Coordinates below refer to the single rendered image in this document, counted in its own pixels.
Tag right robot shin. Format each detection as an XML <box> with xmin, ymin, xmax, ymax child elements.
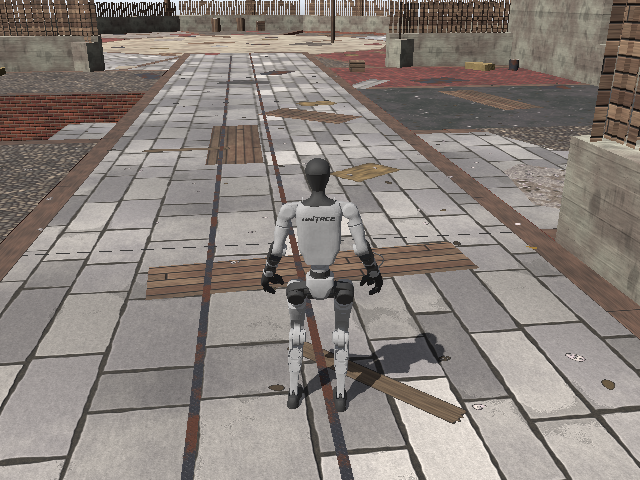
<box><xmin>334</xmin><ymin>331</ymin><xmax>349</xmax><ymax>398</ymax></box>

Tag robot right forearm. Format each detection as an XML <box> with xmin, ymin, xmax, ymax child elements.
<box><xmin>359</xmin><ymin>240</ymin><xmax>380</xmax><ymax>278</ymax></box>

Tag robot left forearm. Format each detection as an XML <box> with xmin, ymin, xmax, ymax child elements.
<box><xmin>263</xmin><ymin>241</ymin><xmax>282</xmax><ymax>277</ymax></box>

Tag robot right hand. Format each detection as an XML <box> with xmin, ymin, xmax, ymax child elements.
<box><xmin>360</xmin><ymin>273</ymin><xmax>383</xmax><ymax>295</ymax></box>

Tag right robot upper arm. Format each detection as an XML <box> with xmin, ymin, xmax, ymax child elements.
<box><xmin>339</xmin><ymin>201</ymin><xmax>369</xmax><ymax>256</ymax></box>

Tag robot head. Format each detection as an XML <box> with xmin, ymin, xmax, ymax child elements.
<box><xmin>301</xmin><ymin>158</ymin><xmax>336</xmax><ymax>207</ymax></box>

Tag robot left hand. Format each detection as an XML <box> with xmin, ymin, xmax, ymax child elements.
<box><xmin>261</xmin><ymin>273</ymin><xmax>284</xmax><ymax>294</ymax></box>

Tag left robot upper arm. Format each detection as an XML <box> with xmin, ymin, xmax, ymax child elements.
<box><xmin>271</xmin><ymin>202</ymin><xmax>298</xmax><ymax>257</ymax></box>

